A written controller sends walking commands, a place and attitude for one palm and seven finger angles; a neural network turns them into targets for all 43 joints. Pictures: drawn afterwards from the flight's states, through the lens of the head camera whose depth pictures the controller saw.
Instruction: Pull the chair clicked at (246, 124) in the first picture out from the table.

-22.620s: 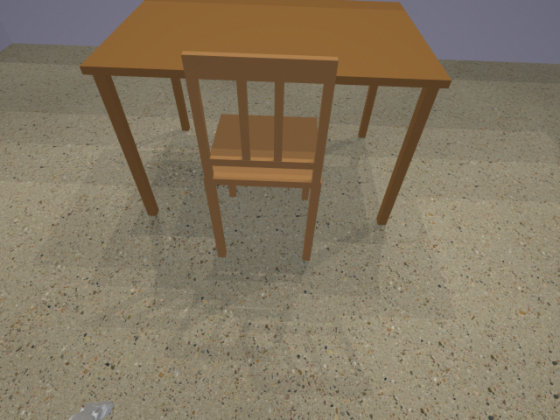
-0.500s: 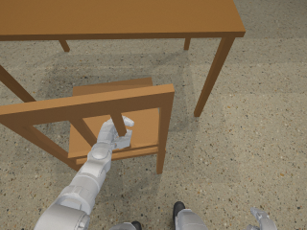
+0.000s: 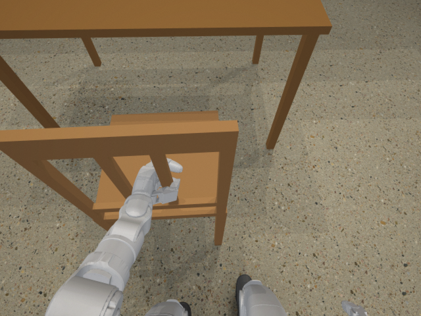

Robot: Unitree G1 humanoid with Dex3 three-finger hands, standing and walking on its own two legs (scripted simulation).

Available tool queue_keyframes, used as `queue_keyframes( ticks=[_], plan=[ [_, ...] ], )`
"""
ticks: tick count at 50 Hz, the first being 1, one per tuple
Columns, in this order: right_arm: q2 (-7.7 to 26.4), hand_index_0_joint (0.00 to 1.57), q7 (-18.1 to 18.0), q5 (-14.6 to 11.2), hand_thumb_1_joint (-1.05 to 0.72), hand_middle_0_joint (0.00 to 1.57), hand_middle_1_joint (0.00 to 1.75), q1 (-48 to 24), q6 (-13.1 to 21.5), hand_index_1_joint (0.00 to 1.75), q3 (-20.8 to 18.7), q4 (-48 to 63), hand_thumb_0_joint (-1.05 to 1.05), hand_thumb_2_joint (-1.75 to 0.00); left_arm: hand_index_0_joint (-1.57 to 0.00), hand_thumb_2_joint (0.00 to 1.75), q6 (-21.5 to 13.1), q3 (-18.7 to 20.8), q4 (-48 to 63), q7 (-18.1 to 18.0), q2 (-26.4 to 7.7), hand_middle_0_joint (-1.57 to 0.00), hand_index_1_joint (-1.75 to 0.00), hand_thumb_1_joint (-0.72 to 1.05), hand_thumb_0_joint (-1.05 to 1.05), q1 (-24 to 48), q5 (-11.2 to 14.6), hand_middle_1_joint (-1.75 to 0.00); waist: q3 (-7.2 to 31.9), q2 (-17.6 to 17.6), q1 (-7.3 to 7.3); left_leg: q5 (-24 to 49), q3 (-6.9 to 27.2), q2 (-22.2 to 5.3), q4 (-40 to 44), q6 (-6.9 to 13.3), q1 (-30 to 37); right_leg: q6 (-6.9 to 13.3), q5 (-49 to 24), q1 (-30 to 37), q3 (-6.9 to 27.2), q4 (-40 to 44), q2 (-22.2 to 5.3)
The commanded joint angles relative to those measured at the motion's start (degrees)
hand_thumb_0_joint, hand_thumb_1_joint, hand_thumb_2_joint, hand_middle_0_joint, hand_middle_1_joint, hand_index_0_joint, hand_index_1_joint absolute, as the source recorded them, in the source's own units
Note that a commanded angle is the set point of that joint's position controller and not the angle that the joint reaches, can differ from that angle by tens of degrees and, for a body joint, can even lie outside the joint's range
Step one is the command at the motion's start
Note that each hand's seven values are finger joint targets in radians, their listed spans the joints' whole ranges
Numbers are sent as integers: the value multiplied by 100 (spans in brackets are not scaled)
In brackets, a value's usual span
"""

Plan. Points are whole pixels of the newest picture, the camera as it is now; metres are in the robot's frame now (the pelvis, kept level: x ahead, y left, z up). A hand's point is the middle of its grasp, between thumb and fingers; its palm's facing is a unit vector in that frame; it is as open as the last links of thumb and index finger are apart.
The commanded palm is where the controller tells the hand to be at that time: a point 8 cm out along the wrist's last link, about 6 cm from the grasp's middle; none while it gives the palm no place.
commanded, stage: step backward, pulling the chair out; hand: left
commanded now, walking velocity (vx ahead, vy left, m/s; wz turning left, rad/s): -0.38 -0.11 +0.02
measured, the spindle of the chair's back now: (121, 183) +0.39 +0.20 -0.07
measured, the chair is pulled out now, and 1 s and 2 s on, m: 0.30 0.47 0.64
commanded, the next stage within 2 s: stop walking, hand still on the chair in 1.56 s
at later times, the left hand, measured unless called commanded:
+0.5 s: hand (162, 230) +0.28 +0.10 -0.06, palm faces -0.11 -0.98 -0.17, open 5.7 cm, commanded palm +0.28 +0.15 -0.06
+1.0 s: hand (152, 278) +0.19 +0.11 -0.06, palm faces -0.09 -0.98 -0.18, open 5.7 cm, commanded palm +0.19 +0.16 -0.06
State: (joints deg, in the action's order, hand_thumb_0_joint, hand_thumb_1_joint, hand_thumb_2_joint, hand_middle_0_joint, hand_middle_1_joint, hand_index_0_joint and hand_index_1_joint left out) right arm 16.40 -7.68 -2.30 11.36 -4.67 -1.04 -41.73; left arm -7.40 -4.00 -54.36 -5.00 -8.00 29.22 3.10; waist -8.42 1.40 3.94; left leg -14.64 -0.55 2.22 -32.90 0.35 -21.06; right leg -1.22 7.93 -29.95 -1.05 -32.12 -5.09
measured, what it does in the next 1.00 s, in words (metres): walks backwards: right foot, then right foot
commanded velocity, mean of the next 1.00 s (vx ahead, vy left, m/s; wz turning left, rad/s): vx -0.38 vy -0.04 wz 0.06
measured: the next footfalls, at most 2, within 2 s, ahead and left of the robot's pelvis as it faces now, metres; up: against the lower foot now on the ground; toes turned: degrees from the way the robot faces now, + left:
right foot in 0.08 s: +0.11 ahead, -0.13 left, +0.00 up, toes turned -3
right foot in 0.50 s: +0.00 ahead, -0.12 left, +0.00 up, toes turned -2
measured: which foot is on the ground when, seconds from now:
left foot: down 0.00-1.00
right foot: up 0.00-0.06, down 0.08-0.34, up 0.36-0.48, down 0.50-0.80, up 0.82-1.00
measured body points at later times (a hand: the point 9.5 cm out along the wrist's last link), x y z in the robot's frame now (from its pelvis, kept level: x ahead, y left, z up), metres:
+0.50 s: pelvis -0.07 +0.00 +0.00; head +0.00 +0.00 +0.44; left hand +0.28 +0.15 -0.05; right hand +0.01 -0.25 -0.14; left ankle -0.03 +0.12 -0.73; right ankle -0.04 -0.12 -0.73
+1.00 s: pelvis -0.16 +0.00 +0.00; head -0.09 +0.00 +0.44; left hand +0.19 +0.16 -0.04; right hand -0.06 -0.24 -0.13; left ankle -0.04 +0.12 -0.73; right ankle -0.17 -0.13 -0.72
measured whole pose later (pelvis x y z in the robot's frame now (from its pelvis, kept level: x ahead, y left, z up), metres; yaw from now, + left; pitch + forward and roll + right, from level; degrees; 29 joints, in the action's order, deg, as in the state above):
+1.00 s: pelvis -0.16 +0.00 +0.00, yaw -2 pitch +1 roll -2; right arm 10.8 -6.2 -0.8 10.6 2.0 1.3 -42.8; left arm -11.4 -3.2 -57.7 -3.7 -10.2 27.8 2.9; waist -9.2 -1.1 1.0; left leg -3.3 0.2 -2.7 -28.4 -0.1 -26.0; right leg 0.7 25.6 -18.1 0.5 -36.3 1.4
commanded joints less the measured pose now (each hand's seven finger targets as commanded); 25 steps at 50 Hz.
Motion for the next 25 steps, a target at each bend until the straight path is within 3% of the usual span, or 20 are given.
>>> queue_keyframes(
  ticks=[1, 3, 4, 6, 7, 9, 10, 12, 13, 14, 15, 16, 17, 18, 19, 21, 22, 23, 24, 25],
  plan=[
    [445, 20, 11, 59, -90, 20, 30, -46, 117, 30, -112, 742, 0, -90, -50, 90, -448, 20, 1340, -3, -413, -50, -145, 90, 0, 1733, -159, -145, 2466, -1179, -211, 1791, 1068, -1563, 994, 453, 177, 98, 576, 1581, 72, -885, 220],
    [499, 20, 16, 29, -90, 20, 30, 122, 144, 30, -170, 649, 0, -90, -50, 90, -480, 158, 1123, -23, -606, -50, -145, 90, 0, 1644, -182, -145, 2532, -641, -175, 2219, 759, -1350, 476, 264, 364, 145, -773, 1808, 205, -306, 82],
    [512, 20, 0, 13, -90, 20, 30, 170, 167, 30, -208, 591, 0, -90, -50, 90, -479, 275, 1009, -29, -824, -50, -145, 90, 0, 1650, -206, -145, 2559, -257, -145, 1946, 572, -1181, 304, 92, 307, 189, -1350, 1905, 356, -61, -90],
    [418, 20, 24, -2, -90, 20, 30, 154, 230, 30, -168, 547, 0, -90, -50, 90, -586, 123, 981, -10, -816, -50, -145, 90, 0, 1887, -221, -145, 2242, -51, -111, 550, 296, -719, 2, -139, 137, 418, -859, 1529, 890, 656, -657],
    [452, 20, -4, -55, -90, 20, 30, 265, 267, 30, -205, 432, 0, -90, -50, 90, -630, 238, 914, -55, -1005, -50, -145, 90, 0, 1821, -186, -145, 2594, 454, -103, 141, 100, -476, -318, -208, 351, 522, -668, 1591, 1071, 1055, -910],
    [501, 20, 1, -93, -90, 20, 30, 310, 338, 30, -251, 360, 0, -90, -50, 90, -620, 557, 578, -88, -1391, -50, -145, 90, 0, 1405, -186, -145, 2707, 679, -225, -1120, 150, -163, -1047, -230, 279, 751, -370, 1610, 1462, 1598, -1326],
    [470, 20, 20, -90, -90, 20, 30, 214, 343, 30, -206, 363, 0, -90, -50, 90, -595, 418, 532, -64, -1217, -50, -145, 90, 0, 1421, -191, -145, 2693, 577, -276, -1325, 225, -138, -1280, -218, 164, 810, -26, 1621, 1444, 1675, -1446],
    [403, 20, 28, -57, -90, 20, 30, 209, 430, 30, -97, 322, 0, -90, -50, 90, -587, 375, 597, -73, -1030, -50, -145, 90, 0, 1532, -227, -145, 2762, 597, -191, -1171, 314, -232, -883, -173, 334, 734, -99, 1660, 1086, 1569, -1323],
    [429, 20, 19, -44, -90, 20, 30, 265, 465, 30, -53, 259, 0, -90, -50, 90, -575, 344, 577, -82, -985, -50, -145, 90, 0, 1554, -237, -145, 2740, 613, -118, -924, 329, -300, -234, -143, 511, 597, -195, 1631, 803, 1376, -1142],
    [545, 20, -14, -40, -90, 20, 30, 298, 481, 30, -64, 224, 0, -90, -50, 90, -544, 375, 517, -99, -1045, -50, -145, 90, 0, 1483, -230, -145, 2654, 391, -69, -218, 381, -418, 626, -84, 748, 371, -64, 1472, 466, 1028, -805],
    [647, 20, -46, -10, -90, 20, 30, 254, 473, 30, -65, 304, 0, -90, -50, 90, -583, 243, 627, -75, -880, -50, -145, 90, 0, 1519, -231, -145, 2601, -190, -89, 464, 830, -779, 1180, 72, 669, 85, 128, 1409, 121, 448, -206],
    [687, 20, -64, 12, -90, 20, 30, 150, 435, 30, -90, 439, 0, -90, -50, 90, -615, 186, 720, -81, -753, -50, -145, 90, 0, 1589, -248, -145, 2539, -808, -140, 1141, 1262, -1212, 1163, 269, 458, -26, 147, 1280, -35, -313, 180],
    [547, 20, -17, 37, -90, 20, 30, -21, 414, 30, -96, 544, 0, -90, -50, 90, -634, 105, 906, -49, -622, -50, -145, 90, 0, 1677, -196, -145, 2614, -1248, -238, 1202, 1360, -1535, 1286, 412, 382, 21, 684, 1268, -12, -825, 270],
    [471, 20, 41, 71, -90, 20, 30, -81, 410, 30, -96, 614, 0, -90, -50, 90, -626, -10, 1028, -14, -503, -50, -145, 90, 0, 1813, -186, -145, 2513, -1379, -262, 568, 1490, -1750, 1493, 522, 200, 79, 1389, 1256, 51, -1175, 339],
    [453, 20, 20, 78, -90, 20, 30, -76, 418, 30, -77, 635, 0, -90, -50, 90, -620, 61, 1119, -35, -530, -50, -145, 90, 0, 2021, -173, -145, 2444, -1446, -233, 687, 1662, -1843, 1494, 645, 244, 111, 1483, 1013, 117, -1492, 383],
    [400, 20, 28, 128, -90, 20, 30, 96, 442, 30, -94, 434, 0, -90, -50, 90, -626, 131, 899, -50, -548, -50, -145, 90, 0, 2076, -192, -145, 2376, -1069, -216, 2666, 1520, -1861, 790, 731, 857, 139, 1341, 887, 228, -1073, 309],
    [424, 20, 59, 133, -90, 20, 30, 240, 492, 30, -134, 322, 0, -90, -50, 90, -664, 179, 732, -59, -567, -50, -145, 90, 0, 1980, -248, -145, 2506, -783, -189, 3476, 1322, -1744, 372, 615, 1311, 147, 730, 986, 235, -447, 282],
    [459, 20, 83, 118, -90, 20, 30, 296, 537, 30, -161, 260, 0, -90, -50, 90, -717, 206, 643, -54, -612, -50, -145, 90, 0, 1963, -288, -145, 2637, -550, -167, 3760, 1142, -1616, 60, 460, 1471, 150, -254, 1273, 247, 67, 216],
    [488, 20, 76, 90, -90, 20, 30, 340, 569, 30, -190, 219, 0, -90, -50, 90, -721, 313, 476, -33, -775, -50, -145, 90, 0, 1872, -314, -145, 2706, -227, -141, 3572, 939, -1426, -111, 279, 1330, 161, -1461, 1623, 306, 388, 122],
    [500, 20, 74, 79, -90, 20, 30, 297, 577, 30, -192, 205, 0, -90, -50, 90, -789, 157, 509, 16, -703, -50, -145, 90, 0, 1966, -323, -145, 2666, -275, -117, 3034, 723, -1229, -117, 100, 998, 259, -2180, 1879, 478, 460, -121]
  ],
)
